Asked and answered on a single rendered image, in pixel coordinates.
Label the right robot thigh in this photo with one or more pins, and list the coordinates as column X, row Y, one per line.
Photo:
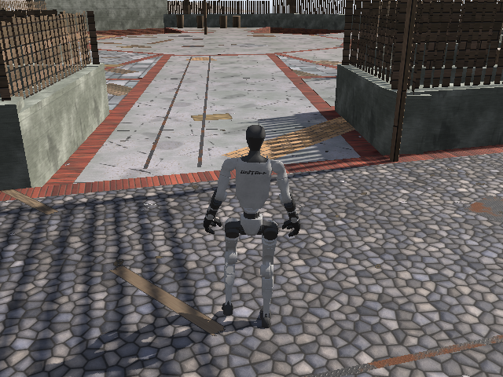
column 269, row 240

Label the robot left upper arm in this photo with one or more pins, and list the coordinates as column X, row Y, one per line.
column 224, row 177

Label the right robot forearm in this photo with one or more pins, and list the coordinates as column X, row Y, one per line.
column 291, row 210

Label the robot right upper arm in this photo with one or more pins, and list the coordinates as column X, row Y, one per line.
column 282, row 180

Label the left robot hand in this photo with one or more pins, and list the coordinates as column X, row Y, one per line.
column 211, row 222

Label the robot left shin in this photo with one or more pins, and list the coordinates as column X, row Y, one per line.
column 229, row 276

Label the left robot forearm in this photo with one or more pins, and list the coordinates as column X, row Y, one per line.
column 213, row 207

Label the right robot hand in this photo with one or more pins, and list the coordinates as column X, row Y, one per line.
column 291, row 225

